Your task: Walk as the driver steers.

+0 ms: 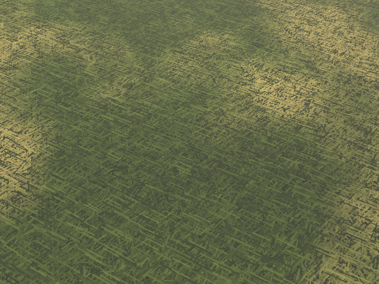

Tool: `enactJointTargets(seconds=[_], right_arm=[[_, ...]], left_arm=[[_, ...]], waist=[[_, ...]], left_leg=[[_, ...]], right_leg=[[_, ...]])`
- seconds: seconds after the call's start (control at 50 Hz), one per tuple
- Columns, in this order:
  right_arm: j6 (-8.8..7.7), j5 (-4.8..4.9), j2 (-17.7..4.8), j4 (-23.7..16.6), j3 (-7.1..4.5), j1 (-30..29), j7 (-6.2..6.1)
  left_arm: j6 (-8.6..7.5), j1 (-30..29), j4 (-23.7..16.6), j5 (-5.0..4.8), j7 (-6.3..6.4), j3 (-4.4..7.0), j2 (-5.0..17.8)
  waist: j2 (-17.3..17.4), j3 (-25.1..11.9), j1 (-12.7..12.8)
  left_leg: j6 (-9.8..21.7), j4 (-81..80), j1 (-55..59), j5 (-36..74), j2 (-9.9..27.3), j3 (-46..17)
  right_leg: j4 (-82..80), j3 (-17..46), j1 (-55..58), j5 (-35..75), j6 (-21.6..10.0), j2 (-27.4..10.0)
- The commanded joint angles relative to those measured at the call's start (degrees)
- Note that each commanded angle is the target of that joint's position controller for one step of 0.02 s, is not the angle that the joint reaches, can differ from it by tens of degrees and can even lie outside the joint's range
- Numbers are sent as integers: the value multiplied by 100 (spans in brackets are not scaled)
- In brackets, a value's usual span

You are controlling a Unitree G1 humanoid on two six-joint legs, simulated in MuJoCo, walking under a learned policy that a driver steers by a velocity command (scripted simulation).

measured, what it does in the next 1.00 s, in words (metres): goes down: right foot 0.14 m lower, then left foot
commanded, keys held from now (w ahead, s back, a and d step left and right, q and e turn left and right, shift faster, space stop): w+q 0.20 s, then w+e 0.80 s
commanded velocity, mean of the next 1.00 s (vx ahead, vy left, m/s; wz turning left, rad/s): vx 0.48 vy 0.00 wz -0.10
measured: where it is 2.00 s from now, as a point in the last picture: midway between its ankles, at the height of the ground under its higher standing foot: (221, 185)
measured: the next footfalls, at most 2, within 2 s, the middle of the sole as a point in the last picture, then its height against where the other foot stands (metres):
right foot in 0.44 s outside the picture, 0.14 m lower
left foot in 0.84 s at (154, 259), level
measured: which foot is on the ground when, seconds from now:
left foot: down 0.00-0.46, up 0.48-0.82, down 0.84-1.00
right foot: up 0.00-0.42, down 0.44-0.84, up 0.86-1.00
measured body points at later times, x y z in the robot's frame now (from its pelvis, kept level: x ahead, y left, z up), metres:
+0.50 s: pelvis +0.28 +0.02 -0.13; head +0.30 +0.03 +0.32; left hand +0.48 +0.26 -0.21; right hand +0.23 -0.24 -0.26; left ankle +0.03 +0.10 -0.64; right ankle +0.39 -0.05 -0.86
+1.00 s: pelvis +0.54 +0.10 -0.12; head +0.55 +0.11 +0.33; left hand +0.66 +0.36 -0.24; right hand +0.64 -0.18 -0.20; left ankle +0.59 +0.20 -0.85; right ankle +0.48 -0.04 -0.77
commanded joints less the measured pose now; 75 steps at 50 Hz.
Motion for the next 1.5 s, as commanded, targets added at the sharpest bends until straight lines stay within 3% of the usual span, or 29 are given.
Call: enactJointTargets(seconds=[0.02, 0.1, 0.18, 0.28, 0.3, 0.32, 0.34, 0.4, 0.44, 0.46, 0.48, 0.5, 0.52, 0.54, 0.58, 0.62, 0.66, 0.76, 0.84, 0.86, 0.88, 0.94, 1.3, 1.36, 1.38, 1.4, 1.42, 1.44, 1.5], right_arm=[[-133, 28, -934, 203, -327, 2059, -15], [155, 8, -29, 31, 48, 620, 58], [61, -120, -181, 196, 65, 924, -248], [148, -63, -376, 677, 84, 1612, 23], [125, 2, -352, 762, 85, 1799, -2], [337, 937, -405, 760, -118, 1597, -445], [501, 873, -402, 1001, -91, 1884, -647], [725, 547, -163, 1193, -102, 2061, -774], [652, 359, -203, 1147, -86, 1523, -581], [494, 316, -92, 1149, -96, 1336, -396], [319, 428, 323, 1066, 78, 2230, -330], [191, 662, -295, 729, 33, 1945, -335], [104, 856, -385, 251, 42, 1077, -356], [129, 691, -493, 88, -19, 294, -514], [178, 463, -536, -7, -94, 202, -652], [236, 279, -339, -88, -131, 240, -693], [225, 192, -89, -212, -82, -121, -653], [345, 469, -241, -502, -156, -897, -565], [226, 464, -549, -428, -361, -382, -506], [214, 398, -839, -300, -447, 472, -535], [273, 333, -1301, -76, -584, 989, -477], [307, 359, -563, -293, -408, 222, -472], [424, 575, -851, 740, -599, 691, -474], [505, 687, -1026, 937, -575, 578, -464], [477, 642, -881, 928, -489, 586, -468], [379, 494, -176, 684, -238, 980, -400], [209, 622, -468, 825, -299, 893, -371], [176, 789, -847, 649, -445, 366, -366], [315, 589, -642, 674, -466, 112, -471]], left_arm=[[-367, -1083, -844, -271, -165, -93, 89], [-112, -1088, -552, 13, -15, -151, 121], [-29, -1259, -427, 34, -246, -376, -25], [201, -1756, -601, 54, -352, -417, -63], [216, -1936, -630, 63, -325, -376, 58], [-33, -2612, -921, -856, -238, -124, 260], [-168, -2908, -956, -969, -258, -174, 126], [-310, -2787, -836, -701, -440, -197, -273], [-210, -514, -62, -768, -403, 51, 37], [-82, 1041, 475, -809, -337, 170, 169], [-28, 1293, 610, -682, -316, 151, 482], [89, 1481, 640, -782, -240, 272, 613], [156, 1018, 559, -729, -84, 375, 782], [212, 178, 293, -632, 27, 287, 452], [11, -528, 201, -526, 69, 212, 465], [-24, -1060, 106, -571, 45, 189, 343], [-1, -1020, 74, -600, 113, 253, 494], [174, -174, 256, -844, 206, 380, 485], [268, 97, 218, -716, 150, 319, 175], [230, 187, 164, -639, 108, 190, -245], [147, 534, -118, -812, 104, 143, -206], [220, -257, -79, -694, 135, 342, 463], [281, -2274, -804, -681, -273, 209, -143], [210, -993, -420, -631, -232, 454, 317], [206, -4, -121, -589, -150, 617, 723], [184, 546, 5, -509, -70, 715, 1382], [175, 754, -34, -496, -37, 593, 1038], [149, 359, 33, -519, -50, 482, 713], [25, -716, 98, -536, -92, 311, 80]], waist=[[880, 243, -1134], [204, 331, -330], [194, 51, -611], [206, 524, -752], [158, 571, -856], [30, 911, -1018], [-88, 766, -1150], [433, 302, -1297], [386, -610, -111], [-153, -1273, 548], [-1250, -2148, 168], [-1248, -2724, 525], [-820, -2143, 520], [242, -1452, 353], [368, -494, -320], [44, 277, -749], [-336, -36, -594], [-307, -373, -205], [-244, -586, -517], [454, -1214, -822], [2329, -1717, -671], [688, -521, -691], [409, 372, -690], [539, -365, 211], [404, -1018, 630], [-971, -1899, 440], [-934, -2588, 624], [-758, -1707, 583], [-598, -507, -82]], left_leg=[[2087, -1999, 2916, 2030, 2000, -4034], [1622, -2107, 698, 1261, 1356, -2860], [1406, -1443, 365, 1255, 610, -2139], [1378, -781, -1399, -293, 415, -2113], [1375, -585, -682, -189, 459, -2285], [1036, -188, 97, 1556, 604, -2592], [828, 253, 940, 2113, 650, -2403], [611, 1088, 1661, 3295, 485, -2016], [580, 2865, 647, 4258, 421, -1455], [266, 4985, -1147, 2743, -46, -821], [-120, 7270, -3379, -2000, -345, -778], [-353, 7560, -4200, -1940, -56, -978], [-391, 6531, -5156, -806, 280, -978], [-374, 5961, -4780, -24, 419, -660], [-360, 4766, -3923, 754, 624, -964], [-578, 2503, -2403, 1028, 809, -789], [-701, 755, -788, 2194, 515, -397], [-753, -756, -488, 2818, 305, -754], [-218, -1352, 808, 1655, 459, -769], [167, -1396, 2216, 1317, 1466, -1676], [947, -2116, 3309, -493, 2590, -4252], [628, -2438, 2046, 47, 2041, -3041], [558, -2844, 1887, 3136, 1888, 182], [410, -1112, 1663, 5704, 1629, 450], [197, 238, 481, 4902, 1389, 522], [-204, 2620, -1903, 797, 459, 465], [-176, 3548, -2302, -923, 105, -821], [-140, 3726, -2810, -520, 405, -926], [-159, 2838, -2193, 801, 1031, -718]], right_leg=[[2757, 920, -4433, -467, 160, 547], [1858, 920, -3449, 1134, 287, -84], [192, 886, -3167, 4056, 383, -5], [-1207, 223, -1249, 5191, 233, 100], [-1529, 194, -1710, 4943, 219, 124], [-2136, 649, -2587, 4674, 134, 298], [-2550, 587, -3025, 4779, 135, 321], [-3163, 441, -2582, 4914, -122, 346], [-3052, 298, 246, 5045, -530, 348], [-2401, 718, 2720, 5826, -900, -99], [-958, 2392, 4969, 6936, -1830, -1343], [-1401, 3409, 5408, 5107, -2333, -1651], [-2534, 4205, 4966, 1573, -2391, -1746], [-3337, 4343, 3478, 552, -2001, -1567], [-3698, 4404, 1163, 1185, -1965, -1379], [-3855, 2542, -1164, 2503, -1554, -304], [-3817, 1523, -2056, 3531, -1326, 296], [-3331, 2319, -857, 2073, -1091, -53], [-2016, 2492, -774, 1104, -654, 280], [-286, 1792, -1558, 323, -371, 754], [1215, 1133, -3144, -361, -221, 1111], [2141, 1055, -3638, 1001, -5, 366], [-1445, 129, -2386, 2319, -211, 216], [-2274, -374, -39, 2296, -625, 744], [-2025, 176, 1851, 2603, -838, 315], [-2270, 2998, 3990, 2017, -1689, -1538], [-2995, 4342, 3920, 1953, -1938, -2015], [-3049, 3169, 3335, 2194, -1592, -1726], [-3607, 1393, 1248, 2727, -1003, -992]])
